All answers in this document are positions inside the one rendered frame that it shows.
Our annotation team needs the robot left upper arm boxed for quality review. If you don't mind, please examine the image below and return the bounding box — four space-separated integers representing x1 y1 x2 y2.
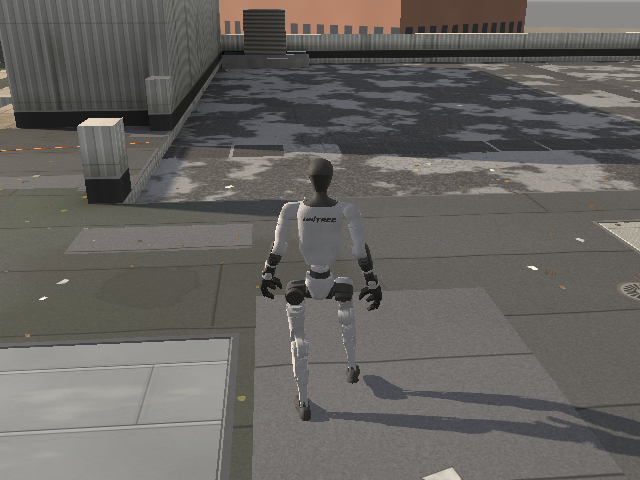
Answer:
271 201 300 256

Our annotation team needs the right robot foot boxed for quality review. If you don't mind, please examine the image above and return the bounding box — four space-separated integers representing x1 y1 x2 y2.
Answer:
346 364 360 384

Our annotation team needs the left robot forearm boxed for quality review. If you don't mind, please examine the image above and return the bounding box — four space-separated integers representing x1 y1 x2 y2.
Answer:
262 240 282 280

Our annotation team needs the right robot hand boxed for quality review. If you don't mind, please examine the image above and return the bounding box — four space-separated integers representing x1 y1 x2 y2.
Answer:
359 285 382 311

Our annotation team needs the robot right thigh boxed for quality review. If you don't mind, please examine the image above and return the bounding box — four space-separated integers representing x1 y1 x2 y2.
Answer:
333 277 354 326

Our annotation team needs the left robot hand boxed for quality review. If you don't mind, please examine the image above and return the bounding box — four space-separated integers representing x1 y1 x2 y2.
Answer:
259 276 282 299

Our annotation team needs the right robot forearm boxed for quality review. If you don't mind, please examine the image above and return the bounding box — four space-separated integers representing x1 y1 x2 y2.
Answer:
358 243 379 289

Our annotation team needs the robot right upper arm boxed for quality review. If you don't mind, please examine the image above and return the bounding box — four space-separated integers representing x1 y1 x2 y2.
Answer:
341 202 367 259

